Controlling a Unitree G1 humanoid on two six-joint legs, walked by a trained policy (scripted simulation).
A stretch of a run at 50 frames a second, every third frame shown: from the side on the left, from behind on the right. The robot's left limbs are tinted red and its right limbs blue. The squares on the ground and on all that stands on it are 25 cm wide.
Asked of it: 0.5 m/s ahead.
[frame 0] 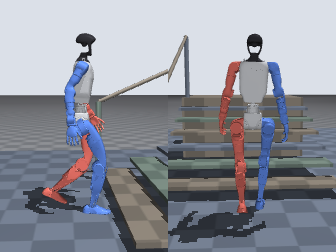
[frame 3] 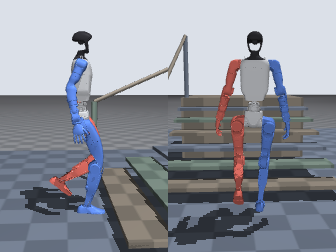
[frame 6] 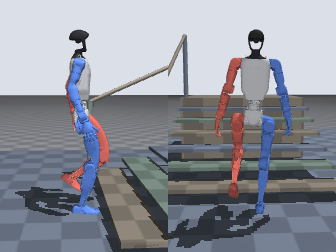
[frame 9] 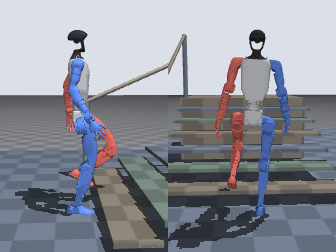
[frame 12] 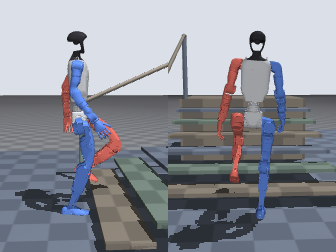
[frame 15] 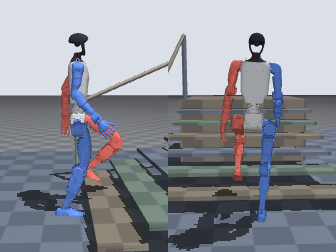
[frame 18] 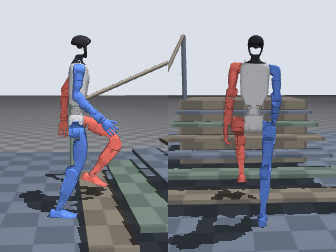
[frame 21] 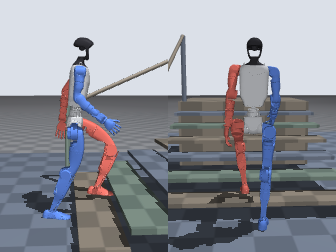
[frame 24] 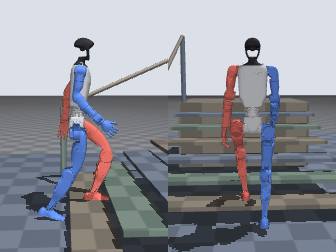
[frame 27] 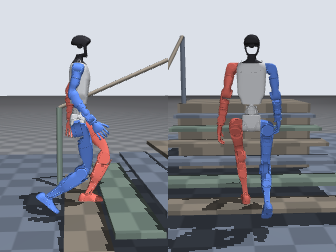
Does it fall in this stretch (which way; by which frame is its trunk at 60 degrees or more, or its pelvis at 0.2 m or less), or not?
no
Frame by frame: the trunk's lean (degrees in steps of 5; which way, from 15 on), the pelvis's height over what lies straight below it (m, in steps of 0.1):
0: 5, 0.8
3: 0, 0.8
6: 0, 0.8
9: 5, 0.8
12: 5, 0.8
15: 5, 0.8
18: 5, 0.8
21: 5, 0.7
24: 5, 0.7
27: 0, 0.7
